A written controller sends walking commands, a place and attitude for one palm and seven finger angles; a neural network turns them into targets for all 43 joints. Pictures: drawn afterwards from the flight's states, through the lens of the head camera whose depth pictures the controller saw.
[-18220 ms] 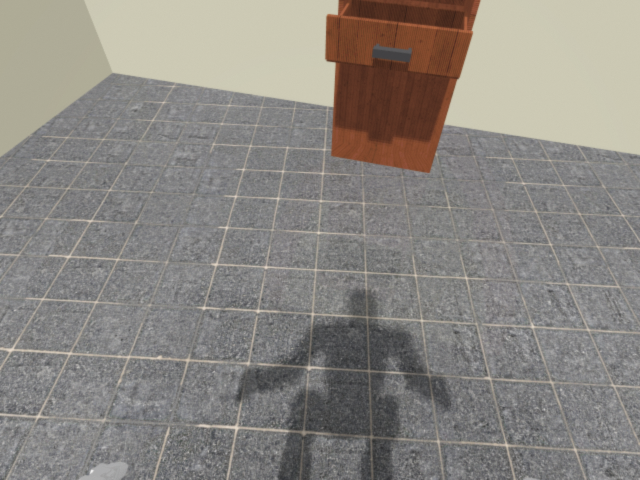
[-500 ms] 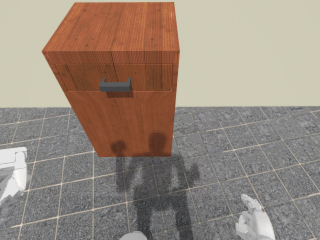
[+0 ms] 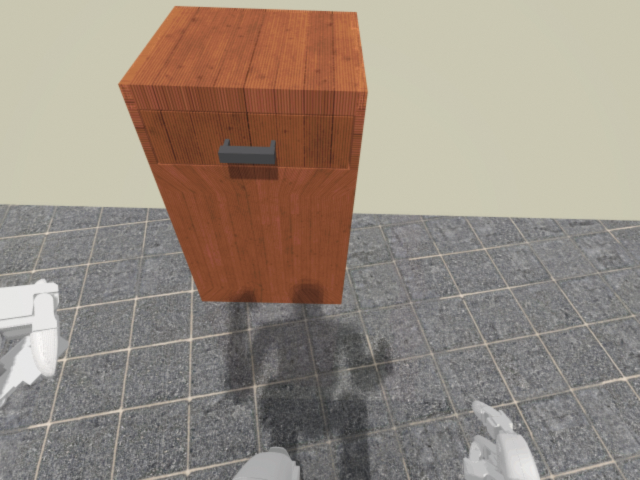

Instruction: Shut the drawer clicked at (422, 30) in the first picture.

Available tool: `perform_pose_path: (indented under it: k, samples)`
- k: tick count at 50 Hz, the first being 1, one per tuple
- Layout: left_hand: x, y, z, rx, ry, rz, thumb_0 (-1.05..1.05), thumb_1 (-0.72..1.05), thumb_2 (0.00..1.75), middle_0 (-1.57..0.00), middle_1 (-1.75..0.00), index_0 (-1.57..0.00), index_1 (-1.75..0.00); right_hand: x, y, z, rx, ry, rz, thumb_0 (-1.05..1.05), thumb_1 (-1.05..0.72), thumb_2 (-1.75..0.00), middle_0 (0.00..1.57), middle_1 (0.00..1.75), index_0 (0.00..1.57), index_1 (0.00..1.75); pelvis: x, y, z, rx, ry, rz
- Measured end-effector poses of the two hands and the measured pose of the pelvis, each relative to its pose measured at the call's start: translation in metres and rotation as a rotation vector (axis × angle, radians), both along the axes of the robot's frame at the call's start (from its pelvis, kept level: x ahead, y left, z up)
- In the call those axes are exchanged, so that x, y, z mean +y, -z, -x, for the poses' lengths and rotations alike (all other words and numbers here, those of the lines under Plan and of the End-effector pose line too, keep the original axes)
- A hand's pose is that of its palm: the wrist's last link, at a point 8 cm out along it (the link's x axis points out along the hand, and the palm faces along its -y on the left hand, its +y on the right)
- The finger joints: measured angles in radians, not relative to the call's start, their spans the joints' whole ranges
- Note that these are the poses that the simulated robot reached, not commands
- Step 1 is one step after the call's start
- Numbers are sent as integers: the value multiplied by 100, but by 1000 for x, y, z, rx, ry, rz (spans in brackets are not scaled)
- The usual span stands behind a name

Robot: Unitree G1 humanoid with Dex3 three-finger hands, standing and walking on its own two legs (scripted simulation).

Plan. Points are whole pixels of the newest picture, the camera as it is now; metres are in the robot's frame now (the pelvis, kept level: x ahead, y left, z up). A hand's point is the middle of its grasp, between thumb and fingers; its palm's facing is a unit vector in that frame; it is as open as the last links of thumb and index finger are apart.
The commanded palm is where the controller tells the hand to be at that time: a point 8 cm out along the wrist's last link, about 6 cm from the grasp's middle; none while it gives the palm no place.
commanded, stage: stop stepping back and stand still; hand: left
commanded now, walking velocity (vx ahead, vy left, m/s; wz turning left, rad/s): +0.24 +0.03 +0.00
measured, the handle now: (248, 149) +0.77 +0.24 -0.06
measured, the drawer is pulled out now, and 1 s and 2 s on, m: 0.00 0.00 0.00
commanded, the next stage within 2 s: let the arm hang, fingers relaxed in 1.40 s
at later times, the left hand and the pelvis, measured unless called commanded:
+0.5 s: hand out of the picture +0.11 +0.25 +0.17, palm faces +0.39 -0.82 -0.41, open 3.2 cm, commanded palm +0.05 +0.29 +0.19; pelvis -0.10 +0.01 +0.00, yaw -2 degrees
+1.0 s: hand out of the picture +0.10 +0.25 +0.17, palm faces +0.38 -0.80 -0.46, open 3.3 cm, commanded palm +0.05 +0.29 +0.19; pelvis -0.09 +0.01 +0.01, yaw -1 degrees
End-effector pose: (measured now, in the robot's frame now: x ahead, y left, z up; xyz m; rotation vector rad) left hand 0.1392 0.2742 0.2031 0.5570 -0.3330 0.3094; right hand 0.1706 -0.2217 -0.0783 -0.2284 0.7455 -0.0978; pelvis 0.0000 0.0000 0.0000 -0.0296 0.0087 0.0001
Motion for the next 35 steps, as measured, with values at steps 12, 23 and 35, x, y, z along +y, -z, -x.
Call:
perform_pose_path:
  k: [12,23,35]
  samples:
    - [1,8,30,92,36,-4,2,89,90,-141,-160,-141,-160,0,-19,73,-82,66,-13,1,-90,-90,20,30,20,30,2,-5,58,-18,26,-29]
    - [14,15,71,22,-33,77,1,88,90,-141,-160,-141,-160,-29,-4,148,21,150,90,2,-90,-90,20,30,20,30,14,-1,88,-24,46,-23]
    - [-15,5,91,45,22,5,1,88,90,-141,-160,-141,-160,-17,14,168,72,116,-24,2,-90,-90,20,30,20,30,-5,-1,105,-36,17,-42]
